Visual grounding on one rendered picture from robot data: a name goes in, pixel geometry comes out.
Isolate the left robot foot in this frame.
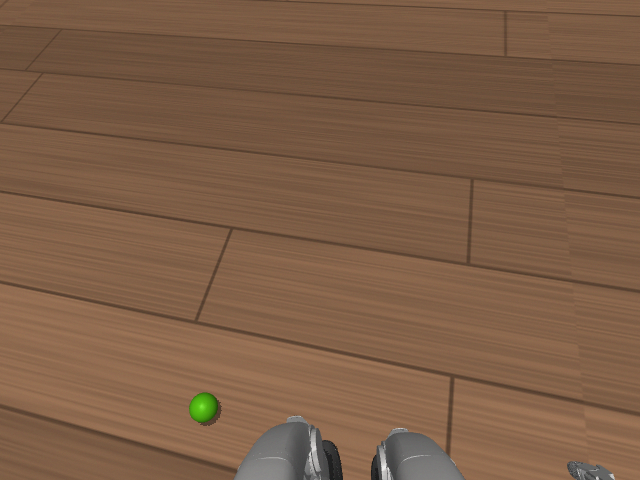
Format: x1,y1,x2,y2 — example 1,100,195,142
322,440,343,480

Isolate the right robot hand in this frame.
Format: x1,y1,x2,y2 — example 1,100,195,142
567,461,615,480

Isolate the ball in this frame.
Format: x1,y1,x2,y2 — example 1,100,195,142
189,392,218,422

